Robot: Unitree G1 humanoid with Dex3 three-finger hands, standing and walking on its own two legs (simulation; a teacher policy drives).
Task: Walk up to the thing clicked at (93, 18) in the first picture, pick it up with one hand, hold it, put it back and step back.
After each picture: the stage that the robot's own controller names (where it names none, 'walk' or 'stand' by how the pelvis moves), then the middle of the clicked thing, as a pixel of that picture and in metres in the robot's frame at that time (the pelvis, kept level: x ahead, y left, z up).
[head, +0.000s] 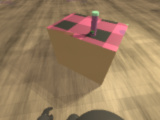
stand; (94, 24) +0.95 +0.03 +0.10
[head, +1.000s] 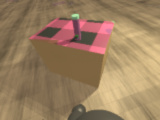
walk; (76, 28) +0.82 +0.24 +0.11
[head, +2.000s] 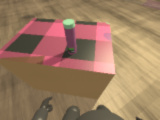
stand; (70, 39) +0.53 +0.20 +0.14
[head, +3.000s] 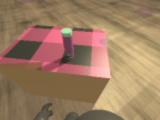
stand; (68, 45) +0.52 +0.21 +0.10
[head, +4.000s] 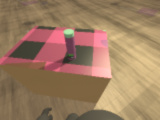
stand; (70, 46) +0.53 +0.20 +0.09
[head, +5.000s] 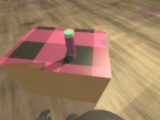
stand; (70, 46) +0.53 +0.20 +0.09
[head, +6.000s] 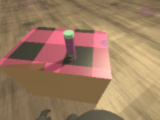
stand; (70, 47) +0.52 +0.20 +0.09
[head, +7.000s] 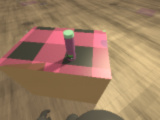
rise first; (70, 47) +0.52 +0.20 +0.09
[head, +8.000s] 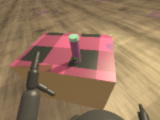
rise first; (75, 50) +0.52 +0.20 +0.10
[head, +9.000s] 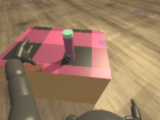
go down; (69, 47) +0.52 +0.18 +0.10
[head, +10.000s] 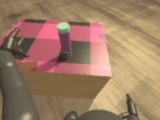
go down; (65, 42) +0.51 +0.19 +0.12
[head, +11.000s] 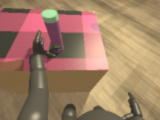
close in; (55, 35) +0.51 +0.21 +0.15
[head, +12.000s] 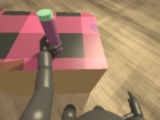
close; (52, 34) +0.52 +0.22 +0.16
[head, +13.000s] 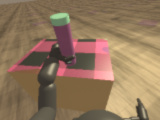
lift; (65, 43) +0.31 +0.15 +0.33
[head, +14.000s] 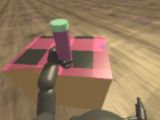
hold; (63, 48) +0.32 +0.17 +0.29
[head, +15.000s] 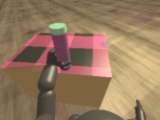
hold; (62, 50) +0.33 +0.18 +0.26
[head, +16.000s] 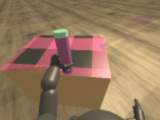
hold; (64, 53) +0.34 +0.18 +0.23
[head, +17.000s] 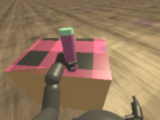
crouch; (69, 51) +0.36 +0.15 +0.24
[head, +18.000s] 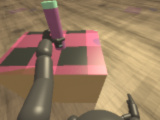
crouch; (55, 28) +0.48 +0.20 +0.29
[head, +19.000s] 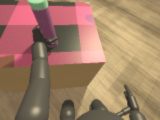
lower; (46, 26) +0.54 +0.21 +0.17
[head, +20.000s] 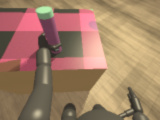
lower; (51, 34) +0.51 +0.21 +0.16
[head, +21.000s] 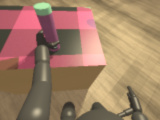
lower; (49, 31) +0.53 +0.21 +0.16
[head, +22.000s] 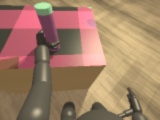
lower; (50, 31) +0.52 +0.21 +0.17
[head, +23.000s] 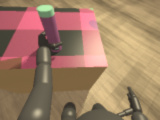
open; (51, 32) +0.52 +0.21 +0.16
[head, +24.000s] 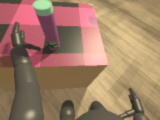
rise; (50, 30) +0.51 +0.21 +0.16
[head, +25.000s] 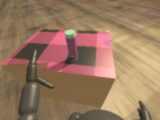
sink last; (72, 47) +0.50 +0.20 +0.13
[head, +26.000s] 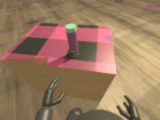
stand; (72, 42) +0.53 +0.20 +0.13
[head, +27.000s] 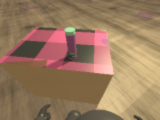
stand; (71, 45) +0.53 +0.20 +0.13
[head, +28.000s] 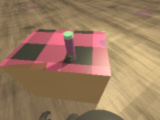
stand; (70, 47) +0.53 +0.21 +0.10
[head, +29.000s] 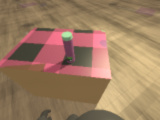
stand; (69, 49) +0.50 +0.21 +0.09
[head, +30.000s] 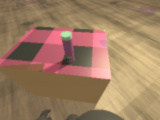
stand; (68, 48) +0.50 +0.21 +0.09
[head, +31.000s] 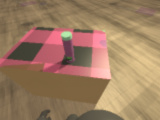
stand; (68, 48) +0.50 +0.21 +0.09
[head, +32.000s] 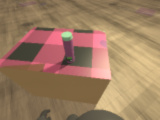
walk; (68, 49) +0.50 +0.21 +0.09
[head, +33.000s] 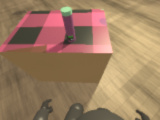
walk; (69, 27) +0.64 +0.21 +0.12
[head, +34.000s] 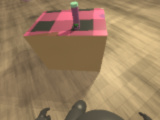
walk; (75, 16) +0.93 +0.26 +0.11
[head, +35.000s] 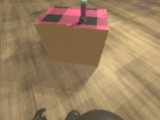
stand; (83, 12) +1.14 +0.18 +0.11
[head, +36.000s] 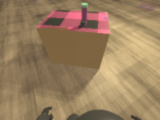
stand; (84, 15) +1.11 +0.18 +0.09
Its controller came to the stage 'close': yes
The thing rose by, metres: 0.21
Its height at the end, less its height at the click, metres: +0.00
